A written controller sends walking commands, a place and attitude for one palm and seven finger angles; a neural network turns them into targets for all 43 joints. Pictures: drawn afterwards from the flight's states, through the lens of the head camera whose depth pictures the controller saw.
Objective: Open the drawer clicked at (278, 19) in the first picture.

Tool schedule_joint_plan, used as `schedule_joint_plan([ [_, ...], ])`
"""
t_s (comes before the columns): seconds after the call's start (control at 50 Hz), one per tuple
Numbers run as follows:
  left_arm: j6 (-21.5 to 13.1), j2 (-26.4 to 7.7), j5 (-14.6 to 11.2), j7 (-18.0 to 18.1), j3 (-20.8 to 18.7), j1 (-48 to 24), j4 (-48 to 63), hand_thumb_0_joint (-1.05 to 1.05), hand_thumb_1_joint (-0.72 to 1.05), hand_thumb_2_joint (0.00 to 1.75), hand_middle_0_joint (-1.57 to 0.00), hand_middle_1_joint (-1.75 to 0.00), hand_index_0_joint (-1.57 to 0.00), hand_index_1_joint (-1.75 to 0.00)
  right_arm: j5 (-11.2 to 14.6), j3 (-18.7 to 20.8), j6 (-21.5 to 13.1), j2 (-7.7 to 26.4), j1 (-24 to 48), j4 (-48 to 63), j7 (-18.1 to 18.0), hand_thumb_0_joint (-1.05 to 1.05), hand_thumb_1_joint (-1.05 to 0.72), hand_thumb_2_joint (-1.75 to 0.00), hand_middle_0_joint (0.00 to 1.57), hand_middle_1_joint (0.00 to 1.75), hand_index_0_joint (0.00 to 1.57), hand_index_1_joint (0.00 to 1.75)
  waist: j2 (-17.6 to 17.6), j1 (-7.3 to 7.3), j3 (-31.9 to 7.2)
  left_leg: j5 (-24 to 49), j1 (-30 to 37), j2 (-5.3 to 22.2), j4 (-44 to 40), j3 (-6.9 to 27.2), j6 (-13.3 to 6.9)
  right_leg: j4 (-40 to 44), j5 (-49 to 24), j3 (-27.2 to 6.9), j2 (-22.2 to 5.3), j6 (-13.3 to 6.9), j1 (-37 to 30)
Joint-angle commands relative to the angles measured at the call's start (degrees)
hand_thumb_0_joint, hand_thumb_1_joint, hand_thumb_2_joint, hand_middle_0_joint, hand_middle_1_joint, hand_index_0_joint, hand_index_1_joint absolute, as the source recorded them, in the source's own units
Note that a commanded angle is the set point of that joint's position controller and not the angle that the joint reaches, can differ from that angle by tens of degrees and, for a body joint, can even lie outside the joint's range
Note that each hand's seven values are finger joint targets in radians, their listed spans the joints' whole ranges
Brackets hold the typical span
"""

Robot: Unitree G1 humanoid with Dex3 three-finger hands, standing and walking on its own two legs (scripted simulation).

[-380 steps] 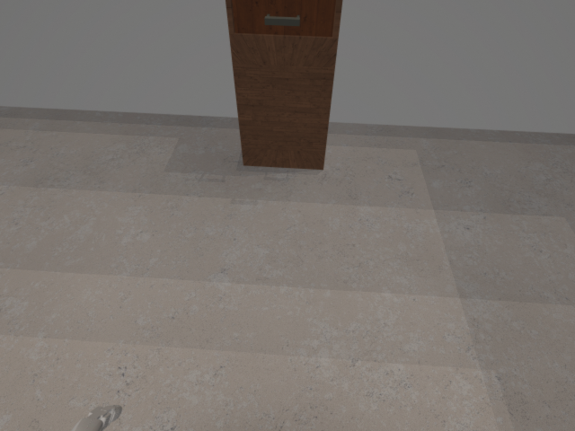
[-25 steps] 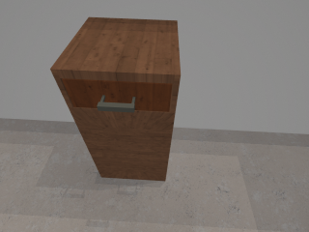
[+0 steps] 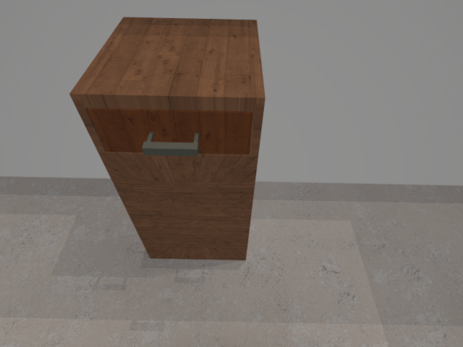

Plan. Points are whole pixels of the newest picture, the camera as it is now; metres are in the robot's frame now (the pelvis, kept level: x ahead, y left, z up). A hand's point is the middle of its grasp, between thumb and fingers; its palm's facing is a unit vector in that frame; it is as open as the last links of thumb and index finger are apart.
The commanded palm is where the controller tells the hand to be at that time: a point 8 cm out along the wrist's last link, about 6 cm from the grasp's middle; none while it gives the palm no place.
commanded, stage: look again from close up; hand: left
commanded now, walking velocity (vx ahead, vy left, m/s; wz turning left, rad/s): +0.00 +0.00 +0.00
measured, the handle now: (172, 142) +0.57 +0.17 +0.00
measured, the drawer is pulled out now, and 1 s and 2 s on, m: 0.00 0.00 0.00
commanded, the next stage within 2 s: shuffle to correct the standing spot in 0.24 s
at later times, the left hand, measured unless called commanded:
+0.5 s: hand out of the picture -0.07 +0.15 -0.18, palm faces +0.06 -0.99 -0.16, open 7.4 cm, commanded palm none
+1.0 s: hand out of the picture +0.02 +0.13 -0.17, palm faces +0.03 -0.99 -0.15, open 7.3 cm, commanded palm none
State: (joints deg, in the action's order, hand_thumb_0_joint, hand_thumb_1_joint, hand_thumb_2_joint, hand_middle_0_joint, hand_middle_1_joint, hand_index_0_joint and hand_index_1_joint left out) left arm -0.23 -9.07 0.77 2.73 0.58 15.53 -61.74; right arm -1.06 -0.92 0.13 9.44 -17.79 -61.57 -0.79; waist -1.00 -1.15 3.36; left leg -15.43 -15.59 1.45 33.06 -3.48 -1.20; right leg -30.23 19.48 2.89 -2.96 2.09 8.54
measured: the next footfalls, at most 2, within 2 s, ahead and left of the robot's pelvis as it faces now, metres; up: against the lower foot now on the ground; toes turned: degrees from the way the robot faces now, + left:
right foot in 1.10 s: +0.15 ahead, -0.16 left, +0.00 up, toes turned -5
left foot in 1.48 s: +0.08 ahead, +0.06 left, +0.00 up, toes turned -4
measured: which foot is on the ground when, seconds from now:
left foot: down 0.00-1.00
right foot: down 0.00-0.80, up 0.82-1.00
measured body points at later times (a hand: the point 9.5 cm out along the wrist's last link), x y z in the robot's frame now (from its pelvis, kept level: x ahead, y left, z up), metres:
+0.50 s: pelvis -0.03 -0.01 +0.00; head -0.04 +0.00 +0.45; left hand -0.07 +0.20 -0.16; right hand -0.03 -0.24 -0.15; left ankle +0.03 +0.10 -0.73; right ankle -0.04 -0.14 -0.73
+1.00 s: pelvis +0.04 -0.03 +0.01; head +0.05 -0.03 +0.46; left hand +0.02 +0.18 -0.15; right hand +0.02 -0.24 -0.15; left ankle +0.04 +0.08 -0.73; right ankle +0.05 -0.14 -0.69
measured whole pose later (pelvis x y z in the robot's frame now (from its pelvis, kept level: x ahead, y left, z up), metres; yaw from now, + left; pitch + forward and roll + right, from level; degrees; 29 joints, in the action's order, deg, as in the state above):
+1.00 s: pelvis +0.04 -0.03 +0.01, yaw +0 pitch +0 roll +1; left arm 0.0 -6.9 2.6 0.5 -1.8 19.4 -61.0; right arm -1.9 0.5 -3.3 6.6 -20.7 -61.1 -1.1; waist 1.3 -0.4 0.3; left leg -13.3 -12.7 1.2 25.6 -8.0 -1.7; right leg -52.7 19.2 4.3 -3.9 -1.5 27.1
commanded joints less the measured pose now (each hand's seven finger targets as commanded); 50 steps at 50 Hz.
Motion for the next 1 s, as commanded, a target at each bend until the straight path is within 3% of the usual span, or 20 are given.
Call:
schedule_joint_plan([
  [0.0, -0.26, -5.38, 0.11, -0.23, -1.16, 5.01, 2.16, 0.00, 0.90, 0.90, -0.20, -0.30, -0.20, -0.30, 0.25, 1.44, -0.89, 6.30, -1.75, 3.29, -0.51, 0.00, -0.90, -0.90, 0.20, 0.30, 0.20, 0.30, 1.10, 0.97, 2.38, 7.17, -1.59, 4.81, -7.70, 6.06, -1.58, 4.65, -4.40, -1.76, -1.78, -3.75, 4.12],
  [0.12, -0.04, -5.31, 0.27, -0.50, -1.27, 6.00, 3.20, 0.00, 0.90, 0.90, -0.20, -0.30, -0.20, -0.30, 0.15, 1.89, -0.41, 6.03, -1.34, 3.61, -0.18, 0.00, -0.90, -0.90, 0.20, 0.30, 0.20, 0.30, 1.13, 0.91, 4.12, -7.10, -3.75, 3.96, -11.60, 7.19, -1.27, 6.46, 2.69, -2.57, -1.85, -3.58, 7.29],
  [0.32, -0.37, -4.39, 0.48, -0.79, -1.38, 9.03, 2.83, 0.00, 0.90, 0.90, -0.20, -0.30, -0.20, -0.30, 0.21, 2.11, -0.69, 5.92, -1.47, 3.51, -0.23, 0.00, -0.90, -0.90, 0.20, 0.30, 0.20, 0.30, -0.97, 1.29, 1.60, -8.83, -3.16, 4.52, -13.35, 7.68, -1.30, 7.46, 1.58, -2.90, -1.76, -3.34, 7.18],
  [0.36, -0.40, -4.36, 0.68, -1.07, -1.48, 10.10, 2.27, 0.00, 0.90, 0.90, -0.20, -0.30, -0.20, -0.30, 0.01, 2.25, -0.48, 6.14, -1.95, 3.10, -0.19, 0.00, -0.90, -0.90, 0.20, 0.30, 0.20, 0.30, 0.53, 1.31, 1.40, -14.04, -3.26, 4.49, -13.28, 7.69, -1.57, 7.64, 8.38, -2.60, -1.47, -3.50, 7.79],
  [0.42, 0.01, -3.99, 1.04, -1.43, -1.83, 11.19, 2.23, 0.00, 0.90, 0.90, -0.20, -0.30, -0.20, -0.30, -0.38, 2.91, 0.03, 7.14, -2.56, 3.04, -0.15, 0.00, -0.90, -0.90, 0.20, 0.30, 0.20, 0.30, -1.46, 1.28, 3.20, -22.46, -5.86, 5.65, -15.35, 9.55, -2.51, 5.73, 14.88, -0.91, 0.02, -3.67, 9.79],
  [0.52, -0.37, -2.59, 0.93, -2.25, -2.32, 14.06, 1.41, 0.00, 0.90, 0.90, -0.20, -0.30, -0.20, -0.30, -0.49, 3.43, -0.12, 6.71, -2.28, 3.37, -0.28, 0.00, -0.90, -0.90, 0.20, 0.30, 0.20, 0.30, -2.12, 1.90, 4.13, -23.03, -8.16, 6.04, -14.75, 9.79, -3.53, 3.92, 11.91, -0.76, 0.85, -4.72, 9.08],
  [0.58, -0.83, -3.59, 0.81, -2.26, -2.92, 15.81, 0.83, 0.00, 0.90, 0.90, -0.20, -0.30, -0.20, -0.30, -0.41, 3.30, -0.46, 4.78, -1.30, 4.11, -0.10, 0.00, -0.90, -0.90, 0.20, 0.30, 0.20, 0.30, 4.09, 2.63, 3.49, -18.30, -10.99, 2.47, -6.29, 5.54, -2.56, 9.48, 16.56, -7.57, -2.50, -6.64, 6.83],
  [0.62, -1.40, -5.71, 0.63, -1.80, -3.64, 17.00, 0.33, 0.00, 0.90, 0.90, -0.20, -0.30, -0.20, -0.30, -0.28, 2.77, -1.09, 1.90, 0.19, 5.02, 0.37, 0.00, -0.90, -0.90, 0.20, 0.30, 0.20, 0.30, 12.42, 3.16, 3.88, -9.36, -15.53, -1.05, 6.44, -0.93, -1.63, 17.03, 21.16, -17.15, -9.14, -9.62, 3.49],
  [0.64, -1.82, -6.35, 0.55, -1.52, -3.88, 17.29, 0.28, 0.00, 0.90, 0.90, -0.20, -0.30, -0.20, -0.30, -0.28, 2.60, -1.51, 1.39, 1.40, 5.55, 0.66, 0.00, -0.90, -0.90, 0.20, 0.30, 0.20, 0.30, 13.51, 3.35, 3.94, -7.00, -16.88, -0.61, 10.99, -1.41, -1.87, 19.51, 19.42, -20.12, -12.09, -11.03, 2.75],
  [0.66, -2.15, -6.14, 0.61, -1.39, -3.93, 17.12, 0.42, 0.00, 0.90, 0.90, -0.20, -0.30, -0.20, -0.30, -0.26, 2.66, -1.84, 1.40, 2.70, 5.99, 0.82, 0.00, -0.90, -0.90, 0.20, 0.30, 0.20, 0.30, 11.44, 3.34, 4.72, -7.77, -17.74, 0.19, 13.33, -0.64, -2.08, 19.78, 15.45, -20.70, -13.02, -12.20, 2.83],
  [0.7, -2.29, -5.97, 1.00, -1.12, -3.86, 14.12, 0.91, 0.00, 0.90, 0.90, -0.20, -0.30, -0.20, -0.30, -0.02, 2.56, -2.28, 0.77, 0.66, 5.46, 1.03, 0.00, -0.90, -0.90, 0.20, 0.30, 0.20, 0.30, 9.08, 1.19, 5.02, -7.95, -11.89, 1.43, 7.17, -0.95, -2.15, 16.28, 11.61, -15.23, -12.36, -11.99, 6.79],
  [0.72, -2.17, -5.22, 1.01, -1.26, -3.54, 12.37, 0.94, 0.00, 0.90, 0.90, -0.20, -0.30, -0.20, -0.30, 0.02, 2.44, -2.57, 0.48, -1.88, 4.28, 1.01, 0.00, -0.90, -0.90, 0.20, 0.30, 0.20, 0.30, 8.47, -0.32, 4.70, -4.99, -4.15, 0.55, 0.74, -2.29, -1.89, 12.52, 8.41, -10.34, -9.72, -10.53, 11.07],
  [0.74, -1.96, -3.98, 0.81, -1.42, -3.20, 11.90, 1.07, 0.00, 0.90, 0.90, -0.20, -0.30, -0.20, -0.30, 0.02, 2.39, -3.01, 1.35, -6.08, 2.54, 0.72, 0.00, -0.90, -0.90, 0.20, 0.30, 0.20, 0.30, 4.07, -1.55, 3.77, -3.52, 3.75, 0.59, -4.45, -1.34, -1.63, 6.75, 6.88, -5.83, -6.17, -9.00, 15.12],
  [0.76, -1.77, -1.79, 0.66, -1.75, -2.80, 12.08, 1.37, 0.00, 0.90, 0.90, -0.20, -0.30, -0.20, -0.30, -0.25, 3.07, -3.35, 4.14, -11.03, 0.71, 0.16, 0.00, -0.90, -0.90, 0.20, 0.30, 0.20, 0.30, -5.67, -2.69, 3.40, -6.94, 8.98, 6.92, -10.87, 9.40, -3.86, -3.45, 6.88, -1.69, -1.08, -6.74, 21.06],
  [0.78, -1.93, 0.54, 0.61, -2.09, -2.31, 11.79, 2.55, 0.00, 0.90, 0.90, -0.20, -0.30, -0.20, -0.30, -0.68, 4.25, -3.55, 8.71, -17.34, -0.57, -0.55, 0.00, -0.90, -0.90, 0.20, 0.30, 0.20, 0.30, -16.92, -4.11, 1.03, -10.52, 15.52, 18.65, -19.46, 26.43, -9.04, -18.33, 10.29, 4.48, 3.10, -4.31, 29.68],
  [0.8, -1.89, -0.68, 1.02, -2.35, -2.61, 7.87, 4.74, 0.00, 0.90, 0.90, -0.20, -0.30, -0.20, -0.30, -0.66, 4.58, -3.11, 9.65, -18.38, -0.61, -1.12, 0.00, -0.90, -0.90, 0.20, 0.30, 0.20, 0.30, -10.58, -4.69, 2.50, -12.39, 13.91, 23.08, -23.20, 30.65, -13.09, -28.05, 11.70, 0.83, 1.39, -4.95, 32.62],
  [0.84, -1.95, -0.16, 1.44, -2.72, -2.91, 5.96, 4.47, 0.00, 0.90, 0.90, -0.20, -0.30, -0.20, -0.30, -0.44, 3.81, -3.49, 6.65, -11.90, 0.84, -0.89, 0.00, -0.90, -0.90, 0.20, 0.30, 0.20, 0.30, -7.04, -2.00, 4.59, -13.85, 3.52, 20.00, -24.27, 24.44, -12.82, -33.52, 6.21, -1.93, -1.68, -5.45, 30.52],
  [0.88, -1.76, 0.36, 1.32, -3.23, -2.91, 7.37, 3.52, 0.00, 0.90, 0.90, -0.20, -0.30, -0.20, -0.30, -0.40, 3.09, -4.20, 4.34, -7.38, 1.94, -0.85, 0.00, -0.90, -0.90, 0.20, 0.30, 0.20, 0.30, -5.96, 0.43, 4.80, -6.42, -0.10, 17.78, -24.56, 16.86, -11.43, -31.50, 0.47, -2.10, -3.38, -4.39, 26.99],
  [0.94, -1.32, 2.76, 0.85, -3.23, -2.34, 6.66, 3.62, 0.00, 0.90, 0.90, -0.20, -0.30, -0.20, -0.30, -0.58, 2.92, -4.58, 4.64, -5.72, 2.29, -1.02, 0.00, -0.90, -0.90, 0.20, 0.30, 0.20, 0.30, -3.53, 1.34, 1.30, 11.24, -0.43, 14.40, -21.12, 7.06, -10.54, -19.36, -1.35, 0.47, -2.50, -2.85, 18.61],
  [0.98, -1.22, 3.61, 0.53, -2.68, -2.01, 6.59, 3.54, 0.00, 0.90, 0.90, -0.20, -0.30, -0.20, -0.30, -0.50, 2.84, -4.07, 4.78, -4.46, 2.38, -1.21, 0.00, -0.90, -0.90, 0.20, 0.30, 0.20, 0.30, -3.30, 1.81, -0.39, 17.54, -1.53, 13.22, -17.56, 4.18, -9.55, -11.85, -3.49, 2.03, -0.79, -2.19, 12.06],
])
